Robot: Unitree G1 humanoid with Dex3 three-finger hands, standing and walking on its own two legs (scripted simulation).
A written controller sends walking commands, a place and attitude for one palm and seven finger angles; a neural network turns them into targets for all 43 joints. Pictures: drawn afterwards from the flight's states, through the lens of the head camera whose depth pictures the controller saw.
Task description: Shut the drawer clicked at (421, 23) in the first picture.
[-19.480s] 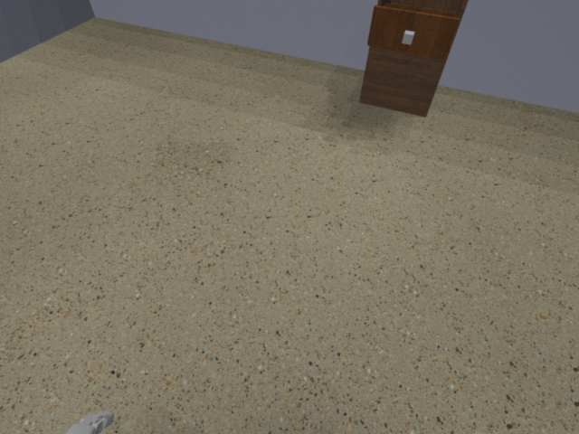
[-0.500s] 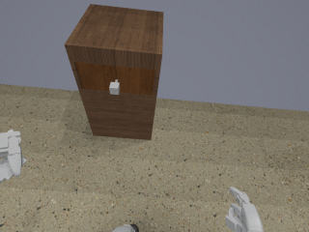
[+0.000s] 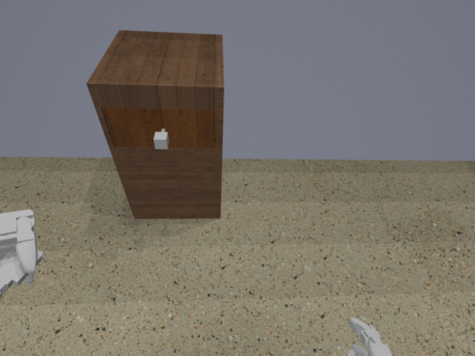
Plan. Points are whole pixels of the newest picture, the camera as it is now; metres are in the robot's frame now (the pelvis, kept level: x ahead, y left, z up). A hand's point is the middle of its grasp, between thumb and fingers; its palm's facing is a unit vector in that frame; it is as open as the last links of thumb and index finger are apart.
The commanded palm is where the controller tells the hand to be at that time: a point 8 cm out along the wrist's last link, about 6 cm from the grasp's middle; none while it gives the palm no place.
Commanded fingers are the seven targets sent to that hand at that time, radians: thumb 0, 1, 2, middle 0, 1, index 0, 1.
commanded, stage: stop stepping back and stand still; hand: left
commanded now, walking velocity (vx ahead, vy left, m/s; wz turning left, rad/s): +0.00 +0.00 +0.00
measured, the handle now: (162, 136) +0.86 +0.27 -0.19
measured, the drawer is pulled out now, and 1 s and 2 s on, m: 0.00 0.00 0.00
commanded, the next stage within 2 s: let the arm hang, fingers relaxed in 0.28 s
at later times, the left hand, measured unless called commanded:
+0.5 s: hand (80, 315) +0.19 +0.24 +0.00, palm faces +0.16 -0.89 -0.43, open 3.2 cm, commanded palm none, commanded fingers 0.00 0.90 0.90 -1.12 -1.30 -1.12 -1.30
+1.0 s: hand out of the picture -0.11 +0.19 -0.16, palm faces +0.07 -0.97 -0.22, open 5.7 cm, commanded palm none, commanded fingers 0.00 0.90 0.90 -0.20 -0.30 -0.20 -0.30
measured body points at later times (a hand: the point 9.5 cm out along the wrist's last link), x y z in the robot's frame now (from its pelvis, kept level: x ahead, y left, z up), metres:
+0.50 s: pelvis -0.02 +0.00 -0.01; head -0.01 -0.02 +0.44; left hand +0.17 +0.29 +0.03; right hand +0.15 -0.24 -0.12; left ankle +0.03 +0.12 -0.73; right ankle -0.03 -0.11 -0.73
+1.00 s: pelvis -0.03 +0.01 +0.01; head -0.01 +0.01 +0.46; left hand -0.11 +0.24 -0.14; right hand -0.05 -0.21 -0.15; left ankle +0.03 +0.12 -0.73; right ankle -0.03 -0.11 -0.73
